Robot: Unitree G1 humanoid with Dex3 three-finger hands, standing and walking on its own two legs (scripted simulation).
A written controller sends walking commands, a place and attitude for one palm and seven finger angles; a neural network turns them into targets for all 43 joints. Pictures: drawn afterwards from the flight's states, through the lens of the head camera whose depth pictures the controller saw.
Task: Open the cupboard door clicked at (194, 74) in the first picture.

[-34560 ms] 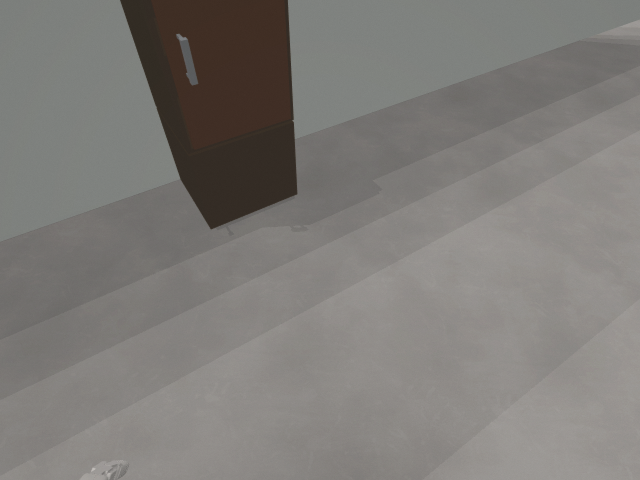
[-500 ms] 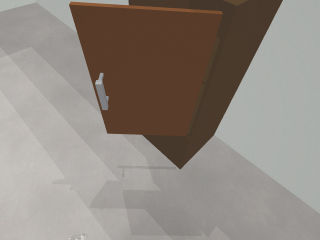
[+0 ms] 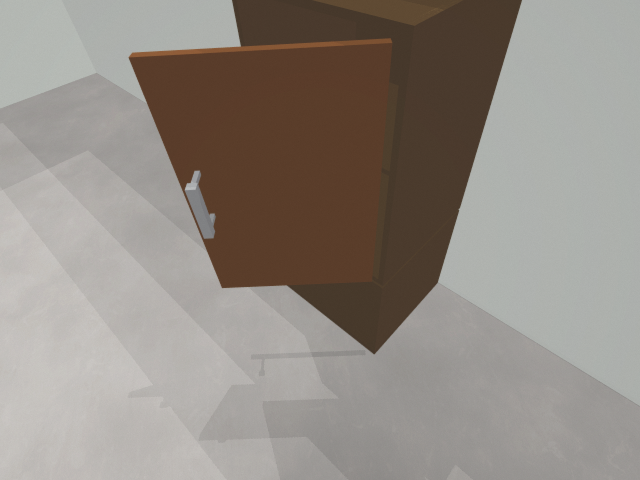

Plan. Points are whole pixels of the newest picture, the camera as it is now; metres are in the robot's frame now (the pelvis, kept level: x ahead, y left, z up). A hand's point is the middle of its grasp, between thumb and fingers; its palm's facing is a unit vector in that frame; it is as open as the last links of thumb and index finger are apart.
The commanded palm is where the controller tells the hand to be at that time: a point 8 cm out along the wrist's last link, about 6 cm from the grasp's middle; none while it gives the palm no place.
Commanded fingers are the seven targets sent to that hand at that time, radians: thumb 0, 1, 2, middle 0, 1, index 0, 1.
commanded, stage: come to a stop and stand still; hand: left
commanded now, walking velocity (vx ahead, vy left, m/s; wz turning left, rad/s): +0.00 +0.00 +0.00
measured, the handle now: (202, 205) +0.60 +0.27 -0.03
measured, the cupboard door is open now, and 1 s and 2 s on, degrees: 44 44 44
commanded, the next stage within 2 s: look again from close up in 0.16 s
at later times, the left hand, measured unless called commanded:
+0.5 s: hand out of the picture +0.03 +0.17 -0.17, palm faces +0.01 -0.98 -0.22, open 7.3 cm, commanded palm none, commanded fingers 0.00 0.90 0.90 -0.20 -0.30 -0.20 -0.30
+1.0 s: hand out of the picture +0.05 +0.17 -0.17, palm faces +0.03 -0.98 -0.21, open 7.4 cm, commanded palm none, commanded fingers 0.00 0.90 0.90 -0.20 -0.30 -0.20 -0.30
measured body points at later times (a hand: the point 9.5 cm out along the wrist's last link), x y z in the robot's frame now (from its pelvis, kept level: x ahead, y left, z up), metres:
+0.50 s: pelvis +0.02 -0.01 +0.00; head +0.03 -0.02 +0.45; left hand +0.03 +0.22 -0.15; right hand +0.01 -0.22 -0.16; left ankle +0.01 +0.12 -0.74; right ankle +0.00 -0.12 -0.74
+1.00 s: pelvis +0.04 -0.01 +0.00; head +0.05 -0.02 +0.45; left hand +0.04 +0.22 -0.15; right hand +0.06 -0.24 -0.16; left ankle +0.01 +0.12 -0.74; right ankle +0.00 -0.12 -0.74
